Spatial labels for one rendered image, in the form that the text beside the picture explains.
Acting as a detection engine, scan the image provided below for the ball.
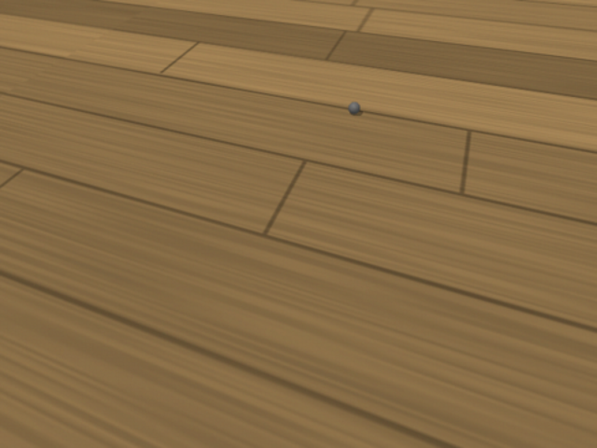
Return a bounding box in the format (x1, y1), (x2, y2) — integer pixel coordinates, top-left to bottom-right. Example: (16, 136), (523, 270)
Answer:
(348, 102), (360, 114)

